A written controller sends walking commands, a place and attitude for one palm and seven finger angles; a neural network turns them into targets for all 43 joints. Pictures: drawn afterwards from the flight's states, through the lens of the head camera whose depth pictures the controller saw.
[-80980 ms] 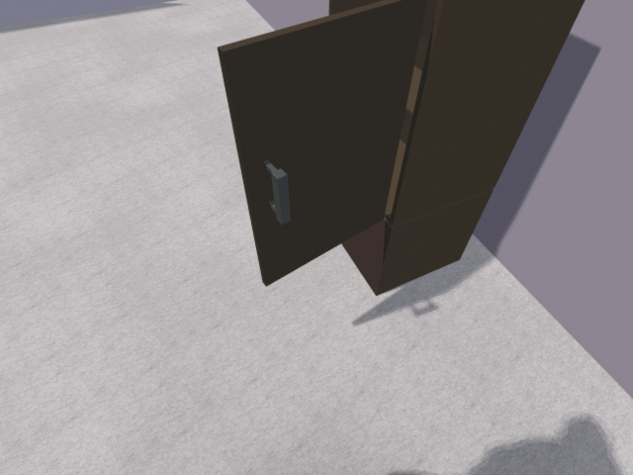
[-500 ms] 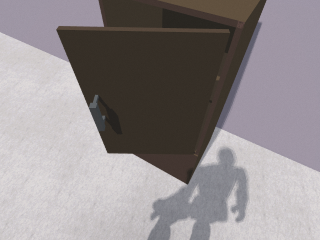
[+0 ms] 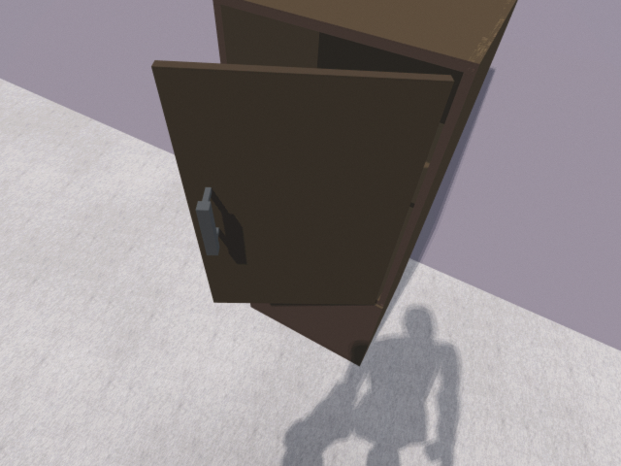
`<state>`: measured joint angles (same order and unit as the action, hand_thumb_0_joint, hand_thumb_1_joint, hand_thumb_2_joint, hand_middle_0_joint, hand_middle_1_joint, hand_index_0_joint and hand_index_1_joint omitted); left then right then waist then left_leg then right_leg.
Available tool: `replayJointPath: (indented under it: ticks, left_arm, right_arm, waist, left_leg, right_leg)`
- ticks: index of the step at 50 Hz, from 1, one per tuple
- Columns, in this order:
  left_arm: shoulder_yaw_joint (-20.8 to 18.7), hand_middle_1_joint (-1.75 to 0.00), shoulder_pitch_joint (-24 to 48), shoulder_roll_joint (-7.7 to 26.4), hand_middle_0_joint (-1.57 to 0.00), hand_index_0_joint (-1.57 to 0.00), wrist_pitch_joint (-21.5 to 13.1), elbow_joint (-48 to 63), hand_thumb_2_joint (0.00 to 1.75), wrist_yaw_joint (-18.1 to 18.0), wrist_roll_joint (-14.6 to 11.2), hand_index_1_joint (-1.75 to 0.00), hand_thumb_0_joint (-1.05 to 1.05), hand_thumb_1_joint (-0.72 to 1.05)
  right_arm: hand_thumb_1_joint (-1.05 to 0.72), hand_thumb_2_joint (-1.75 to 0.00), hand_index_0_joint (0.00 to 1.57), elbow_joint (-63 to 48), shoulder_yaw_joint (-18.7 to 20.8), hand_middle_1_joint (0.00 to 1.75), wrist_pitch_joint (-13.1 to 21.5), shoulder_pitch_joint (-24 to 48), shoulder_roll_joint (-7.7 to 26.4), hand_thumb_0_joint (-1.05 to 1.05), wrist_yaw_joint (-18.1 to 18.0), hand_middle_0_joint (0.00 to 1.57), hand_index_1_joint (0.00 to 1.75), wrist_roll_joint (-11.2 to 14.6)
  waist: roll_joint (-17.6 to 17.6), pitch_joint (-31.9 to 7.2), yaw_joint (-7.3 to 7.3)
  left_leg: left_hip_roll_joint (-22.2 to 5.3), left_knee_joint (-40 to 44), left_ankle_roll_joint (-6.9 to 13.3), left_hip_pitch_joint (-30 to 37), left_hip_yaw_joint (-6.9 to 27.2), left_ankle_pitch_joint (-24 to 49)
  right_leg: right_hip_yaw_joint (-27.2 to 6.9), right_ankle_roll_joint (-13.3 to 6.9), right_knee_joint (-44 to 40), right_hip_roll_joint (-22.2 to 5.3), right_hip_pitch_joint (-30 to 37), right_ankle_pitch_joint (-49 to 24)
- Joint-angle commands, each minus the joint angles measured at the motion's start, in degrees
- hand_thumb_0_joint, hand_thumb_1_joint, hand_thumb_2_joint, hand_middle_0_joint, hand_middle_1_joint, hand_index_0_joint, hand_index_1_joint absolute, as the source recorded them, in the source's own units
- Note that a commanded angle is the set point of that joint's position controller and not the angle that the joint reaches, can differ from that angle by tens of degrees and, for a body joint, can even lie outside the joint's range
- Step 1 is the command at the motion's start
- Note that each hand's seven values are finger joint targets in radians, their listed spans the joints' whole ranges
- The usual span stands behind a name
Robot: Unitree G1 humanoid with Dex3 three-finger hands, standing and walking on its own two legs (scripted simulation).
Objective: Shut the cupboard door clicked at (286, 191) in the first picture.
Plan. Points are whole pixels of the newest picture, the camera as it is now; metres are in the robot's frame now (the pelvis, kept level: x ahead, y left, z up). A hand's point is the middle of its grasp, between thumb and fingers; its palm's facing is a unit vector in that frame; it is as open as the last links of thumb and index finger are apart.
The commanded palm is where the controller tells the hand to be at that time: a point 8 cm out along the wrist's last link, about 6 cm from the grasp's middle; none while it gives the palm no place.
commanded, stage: come to a stop and stand still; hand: left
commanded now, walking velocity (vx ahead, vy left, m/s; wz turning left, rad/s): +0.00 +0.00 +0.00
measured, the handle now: (210, 221) +0.50 +0.21 -0.03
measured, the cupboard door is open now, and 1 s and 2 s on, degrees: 30 30 30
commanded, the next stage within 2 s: look again from close up in 0.20 s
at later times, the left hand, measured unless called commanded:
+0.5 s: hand out of the picture +0.00 +0.19 -0.18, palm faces +0.02 -0.98 -0.21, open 7.4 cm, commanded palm none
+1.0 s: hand out of the picture -0.03 +0.16 -0.18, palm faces +0.05 -0.98 -0.17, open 7.4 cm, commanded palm none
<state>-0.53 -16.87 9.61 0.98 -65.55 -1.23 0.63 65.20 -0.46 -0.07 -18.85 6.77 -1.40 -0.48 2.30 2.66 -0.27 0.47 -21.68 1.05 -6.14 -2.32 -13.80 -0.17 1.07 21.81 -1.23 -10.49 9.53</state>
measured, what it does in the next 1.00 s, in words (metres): stands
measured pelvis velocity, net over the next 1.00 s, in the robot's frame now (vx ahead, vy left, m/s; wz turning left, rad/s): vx -0.02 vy -0.01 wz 0.03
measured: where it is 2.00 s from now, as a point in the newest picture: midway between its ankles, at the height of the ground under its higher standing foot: outside the picture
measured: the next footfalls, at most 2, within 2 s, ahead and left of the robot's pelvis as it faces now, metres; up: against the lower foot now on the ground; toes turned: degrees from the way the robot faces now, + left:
right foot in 1.74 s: +0.16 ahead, -0.12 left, +0.00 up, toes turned +8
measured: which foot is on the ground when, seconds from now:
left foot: down 0.00-1.00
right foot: down 0.00-1.00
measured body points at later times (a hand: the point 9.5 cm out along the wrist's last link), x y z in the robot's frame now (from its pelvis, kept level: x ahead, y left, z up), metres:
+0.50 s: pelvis -0.01 +0.01 -0.01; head -0.02 +0.01 +0.44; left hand +0.00 +0.24 -0.17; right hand +0.01 -0.21 -0.17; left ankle -0.02 +0.10 -0.74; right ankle +0.03 -0.13 -0.74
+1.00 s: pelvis -0.02 -0.01 -0.01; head -0.03 -0.01 +0.44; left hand -0.03 +0.21 -0.17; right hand -0.04 -0.24 -0.17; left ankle -0.02 +0.10 -0.74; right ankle +0.03 -0.13 -0.74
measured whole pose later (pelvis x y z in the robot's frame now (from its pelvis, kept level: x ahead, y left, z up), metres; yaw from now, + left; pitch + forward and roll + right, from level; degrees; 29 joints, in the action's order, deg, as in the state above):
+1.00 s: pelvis -0.02 -0.01 -0.01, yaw +2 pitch -2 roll +0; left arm 0.4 -18.7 8.8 0.0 -61.8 -1.0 1.2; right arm 62.2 -0.3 0.0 -20.1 9.8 -0.4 -1.4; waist 0.8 0.5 0.3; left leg 0.7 -29.0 0.8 -11.7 -0.6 -16.0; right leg 1.4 -0.1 29.7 -1.7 -15.6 13.5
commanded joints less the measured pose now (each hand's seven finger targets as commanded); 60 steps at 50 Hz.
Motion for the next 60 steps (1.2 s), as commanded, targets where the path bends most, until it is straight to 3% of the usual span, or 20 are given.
replayJointPath:
  ticks: [1, 10, 14, 15, 16, 17, 19, 21, 22, 25, 27, 30, 31, 37, 43, 48, 52, 54, 58, 60]
  left_arm:
    - [-0.47, -0.3, -2.84, 3.51, -0.2, -0.2, -1.25, 1.79, 0.9, -0.63, 0.01, -0.3, 0.0, 0.9]
    - [-0.21, -0.3, -3.89, 2.45, -0.2, -0.2, -1.06, 0.84, 0.9, -0.86, 0.07, -0.3, 0.0, 0.9]
    - [-0.25, -0.3, -3.81, 2.34, -0.2, -0.2, -1.15, 1.0, 0.9, -0.93, 0.11, -0.3, 0.0, 0.9]
    - [0.59, -0.3, -5.96, 4.46, -0.2, -0.2, -3.25, 0.14, 0.9, -3.34, 0.82, -0.3, 0.0, 0.9]
    - [0.1, -0.3, -6.39, 7.33, -0.2, -0.2, -4.13, 0.89, 0.9, -2.92, 0.57, -0.3, 0.0, 0.9]
    - [-0.02, -0.3, -6.01, 6.2, -0.2, -0.2, -3.84, 2.11, 0.9, -2.38, 0.3, -0.3, 0.0, 0.9]
    - [0.49, -0.3, -4.69, 4.57, -0.2, -0.2, -3.35, 2.13, 0.9, -1.98, 0.08, -0.3, 0.0, 0.9]
    - [0.64, -0.3, -3.29, 4.03, -0.2, -0.2, -2.62, 2.79, 0.9, -1.67, 0.31, -0.3, 0.0, 0.9]
    - [0.68, -0.3, -2.76, 3.76, -0.2, -0.2, -2.39, 3.1, 0.9, -1.57, 0.29, -0.3, 0.0, 0.9]
    - [0.85, -0.3, -2.08, 4.11, -0.2, -0.2, -1.98, 4.08, 0.9, -1.22, 0.35, -0.3, 0.0, 0.9]
    - [0.72, -0.3, -2.06, 4.86, -0.2, -0.2, -1.92, 4.68, 0.9, -1.06, 0.51, -0.3, 0.0, 0.9]
    - [0.47, -0.3, -2.5, 5.71, -0.2, -0.2, -1.97, 5.49, 0.9, -0.92, 0.51, -0.3, 0.0, 0.9]
    - [0.43, -0.3, -2.58, 6.0, -0.2, -0.2, -2.0, 5.77, 0.9, -0.87, 0.56, -0.3, 0.0, 0.9]
    - [0.05, -0.3, -2.25, 6.84, -0.2, -0.2, -2.29, 6.98, 0.9, -0.73, 0.39, -0.3, 0.0, 0.9]
    - [-0.2, -0.3, -2.35, 7.07, -0.2, -0.2, -2.53, 6.65, 0.9, -0.62, 0.19, -0.3, 0.0, 0.9]
    - [-0.87, -0.3, -4.85, 6.3, -0.2, -0.2, -1.78, 6.09, 0.9, -0.32, 0.65, -0.3, 0.0, 0.9]
    - [-1.38, -0.3, -5.95, 5.88, -0.2, -0.2, -1.95, 5.95, 0.9, -0.04, 0.51, -0.3, 0.0, 0.9]
    - [-1.49, -0.3, -5.93, 5.24, -0.2, -0.2, -2.18, 6.02, 0.9, 0.14, 0.41, -0.3, 0.0, 0.9]
    - [-1.28, -0.3, -5.52, 3.2, -0.2, -0.2, -2.56, 6.82, 0.9, 0.44, 0.88, -0.3, 0.0, 0.9]
    - [-1.08, -0.3, -6.77, 1.85, -0.2, -0.2, -3.06, 6.34, 0.9, 0.6, 1.05, -0.3, 0.0, 0.9]
  right_arm:
    - [-0.9, -0.9, 0.2, -1.98, 1.38, 0.3, 1.09, -2.48, 6.84, 0.0, -0.98, 0.2, 0.3, 0.28]
    - [-0.9, -0.9, 0.2, -1.57, 1.36, 0.3, 1.05, -3.5, 5.82, 0.0, -1.19, 0.2, 0.3, 0.2]
    - [-0.9, -0.9, 0.2, -1.68, 1.44, 0.3, 1.27, -3.58, 5.71, 0.0, -1.23, 0.2, 0.3, 0.2]
    - [-0.9, -0.9, 0.2, -5.59, 0.84, 0.3, 2.75, 2.63, 8.03, 0.0, -0.34, 0.2, 0.3, 0.59]
    - [-0.9, -0.9, 0.2, -7.39, 0.53, 0.3, 2.99, 2.29, 6.94, 0.0, -0.36, 0.2, 0.3, 0.45]
    - [-0.9, -0.9, 0.2, -6.65, 1.01, 0.3, 3.45, -3.04, 5.21, 0.0, -0.75, 0.2, 0.3, 0.08]
    - [-0.9, -0.9, 0.2, -6.21, 1.27, 0.3, 3.24, -4.17, 6.88, 0.0, -1.34, 0.2, 0.3, 0.11]
    - [-0.9, -0.9, 0.2, -6.96, 1.52, 0.3, 2.83, -2.84, 7.61, 0.0, -1.29, 0.2, 0.3, -0.03]
    - [-0.9, -0.9, 0.2, -7.39, 1.53, 0.3, 2.53, -2.2, 7.77, 0.0, -1.2, 0.2, 0.3, -0.04]
    - [-0.9, -0.9, 0.2, -8.35, 1.55, 0.3, 1.84, -0.59, 8.56, 0.0, -0.45, 0.2, 0.3, -0.11]
    - [-0.9, -0.9, 0.2, -8.48, 1.49, 0.3, 1.71, -0.34, 8.74, 0.0, -0.12, 0.2, 0.3, -0.3]
    - [-0.9, -0.9, 0.2, -8.79, 1.73, 0.3, 1.66, 0.07, 9.79, 0.0, 0.13, 0.2, 0.3, -0.38]
    - [-0.9, -0.9, 0.2, -8.91, 1.78, 0.3, 1.72, 0.0, 9.77, 0.0, 0.16, 0.2, 0.3, -0.38]
    - [-0.9, -0.9, 0.2, -8.32, 1.71, 0.3, 1.57, -0.66, 9.64, 0.0, 0.3, 0.2, 0.3, -0.39]
    - [-0.9, -0.9, 0.2, -6.82, 1.4, 0.3, 1.66, -1.0, 9.09, 0.0, 0.31, 0.2, 0.3, -0.33]
    - [-0.9, -0.9, 0.2, -5.73, 1.21, 0.3, 0.83, -2.43, 7.96, 0.0, 0.57, 0.2, 0.3, -1.03]
    - [-0.9, -0.9, 0.2, -5.4, 1.26, 0.3, 0.84, -3.91, 6.69, 0.0, 0.54, 0.2, 0.3, -1.12]
    - [-0.9, -0.9, 0.2, -4.98, 1.26, 0.3, 1.35, -4.96, 6.29, 0.0, 0.46, 0.2, 0.3, -1.08]
    - [-0.9, -0.9, 0.2, -4.72, 1.86, 0.3, 2.15, -6.09, 7.99, 0.0, 0.23, 0.2, 0.3, -0.8]
    - [-0.9, -0.9, 0.2, -4.94, 2.11, 0.3, 2.57, -5.15, 8.41, 0.0, -0.01, 0.2, 0.3, -0.56]
  waist:
    - [-1.67, 1.87, -0.26]
    - [-3.37, 4.5, -0.04]
    - [-3.36, 3.34, -0.05]
    - [-9.5, 0.39, -1.17]
    - [-8.88, -0.73, 0.09]
    - [-10.99, -7.04, 1.11]
    - [-7.09, -11.65, 0.94]
    - [-4.39, -6.47, 0.72]
    - [-2.04, -3.07, 0.58]
    - [-0.6, 5.24, 0.5]
    - [-2.43, 7.56, 0.33]
    - [-1.02, 6.64, 0.18]
    - [-2.49, 6.28, 0.17]
    - [0.51, 2.94, 0.71]
    - [-1.14, 1.88, 0.65]
    - [-0.79, 3.18, -0.15]
    - [1.2, 5.72, 0.18]
    - [-0.47, 5.13, 0.56]
    - [-8.91, 6.34, 0.58]
    - [-9.05, 6.69, -0.24]
  left_leg:
    - [-6.37, 6.3, 0.18, -4.83, 5.51, 2.93]
    - [-6.12, 6.79, 0.18, -6.05, 5.51, 1.03]
    - [-6.09, 6.17, 0.24, -5.09, 5.47, 3.18]
    - [-7.51, -4.85, -0.91, -6.63, 2.55, 19.75]
    - [-4.74, -5.89, -1.41, -5.91, 2.52, 23.97]
    - [-4.52, -3.94, -1.39, -3.61, 3.59, 22.51]
    - [-7.22, -5.38, -0.16, -1.44, 5.34, 28.16]
    - [-7.41, -4.03, 0.48, -3.83, 5.94, 23.69]
    - [-7.07, -2.93, 0.7, -6.13, 6.5, 18.71]
    - [-5.93, 2.15, 1.09, -12.14, 8.03, -0.57]
    - [-5.45, 4.26, 1.08, -14.29, 8.63, -5.34]
    - [-5.14, 5.26, 1.28, -14.25, 8.77, -9.57]
    - [-5.06, 5.43, 1.34, -14.1, 8.55, -9.5]
    - [-4.18, 3.06, 1.16, -10.68, 6.88, -7.06]
    - [-4.0, 2.49, 0.72, -10.36, 6.21, -4.88]
    - [-2.89, 0.63, 1.21, -14.94, 6.19, -17.43]
    - [-1.53, -3.19, 1.27, -14.77, 4.48, -14.66]
    - [-2.32, -2.24, 1.58, -13.13, 5.15, -14.07]
    - [-7.98, 5.38, 3.89, -13.55, 12.1, -19.83]
    - [-9.6, 5.28, 5.09, -13.31, 13.09, -14.95]
  right_leg:
    - [-3.81, -2.12, -2.94, -3.64, 1.88, -2.94]
    - [-3.93, -1.88, -2.58, -3.61, 0.54, -2.3]
    - [-3.89, -1.85, -2.14, -3.66, 1.02, -3.75]
    - [-3.39, -2.31, 2.76, -6.94, 1.39, -20.71]
    - [-3.1, -2.54, 4.87, -7.72, 2.25, -34.53]
    - [-4.08, -3.28, 8.68, -7.54, 5.28, -30.07]
    - [-1.6, -3.37, 8.28, -5.44, 5.43, -16.56]
    - [-1.1, -3.01, 7.32, -4.34, 2.26, -8.75]
    - [-1.3, -2.9, 6.6, -4.18, 0.85, -5.78]
    - [-3.1, -2.84, 3.43, -3.86, -3.77, 3.95]
    - [-3.23, -2.92, 3.26, -3.56, -4.46, 5.31]
    - [-3.8, -2.88, 2.2, -3.49, -4.31, 7.13]
    - [-3.82, -2.93, 2.09, -3.51, -4.11, 6.97]
    - [-5.57, -2.96, -0.9, -4.44, -4.94, 10.55]
    - [-5.99, -3.22, -1.87, -4.99, -4.13, 10.53]
    - [-5.97, -3.8, -1.15, -5.08, -4.34, 24.25]
    - [-8.47, -5.41, -2.16, -5.79, -7.35, 26.74]
    - [-7.29, -5.66, -0.29, -5.1, -8.22, 24.71]
    - [-0.56, -4.64, 8.07, -0.94, -8.42, 16.9]
    - [1.06, -4.49, 10.01, -0.29, -6.91, 10.32]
